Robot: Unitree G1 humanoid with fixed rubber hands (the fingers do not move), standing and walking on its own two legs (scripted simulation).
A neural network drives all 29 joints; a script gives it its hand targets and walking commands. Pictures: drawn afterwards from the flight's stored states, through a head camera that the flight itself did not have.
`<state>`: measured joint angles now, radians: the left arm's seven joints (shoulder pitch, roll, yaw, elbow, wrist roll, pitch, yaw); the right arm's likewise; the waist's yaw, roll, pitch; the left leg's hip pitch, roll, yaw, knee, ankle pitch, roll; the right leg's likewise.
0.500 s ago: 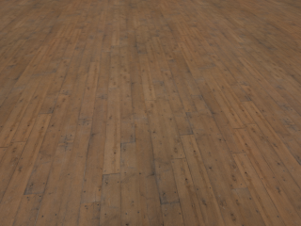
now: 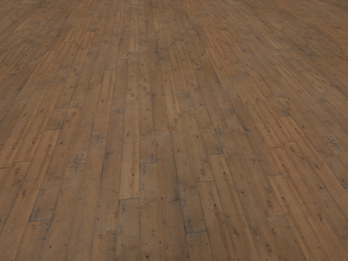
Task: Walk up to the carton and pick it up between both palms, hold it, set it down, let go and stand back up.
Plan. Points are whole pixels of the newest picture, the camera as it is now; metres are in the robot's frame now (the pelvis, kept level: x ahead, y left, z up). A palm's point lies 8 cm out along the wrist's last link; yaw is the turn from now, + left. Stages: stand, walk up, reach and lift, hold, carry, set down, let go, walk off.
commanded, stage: stand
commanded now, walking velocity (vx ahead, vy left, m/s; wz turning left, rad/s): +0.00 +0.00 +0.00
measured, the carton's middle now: out of the picture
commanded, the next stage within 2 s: walk up in 0.70 s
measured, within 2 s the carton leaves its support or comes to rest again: neither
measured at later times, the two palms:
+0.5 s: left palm out of the picture -0.03 +0.20 -0.15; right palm out of the picture -0.02 -0.20 -0.15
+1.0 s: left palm out of the picture -0.02 +0.21 -0.15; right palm out of the picture -0.02 -0.21 -0.15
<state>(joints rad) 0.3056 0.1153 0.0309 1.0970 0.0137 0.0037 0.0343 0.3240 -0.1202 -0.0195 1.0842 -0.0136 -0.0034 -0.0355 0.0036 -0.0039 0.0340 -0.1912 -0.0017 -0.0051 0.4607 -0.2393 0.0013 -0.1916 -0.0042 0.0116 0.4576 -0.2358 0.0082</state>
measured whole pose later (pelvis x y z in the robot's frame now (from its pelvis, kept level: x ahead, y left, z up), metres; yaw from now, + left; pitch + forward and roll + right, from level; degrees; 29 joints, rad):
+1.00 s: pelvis -0.01 +0.00 -0.01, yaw +3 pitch -1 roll -1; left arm 0.28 0.11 0.02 1.11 0.01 0.00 0.05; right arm 0.30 -0.13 -0.03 1.11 -0.01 0.01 -0.03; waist -0.02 0.02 0.05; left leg -0.27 -0.01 -0.06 0.55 -0.26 0.00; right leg -0.23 -0.01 -0.04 0.51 -0.26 0.00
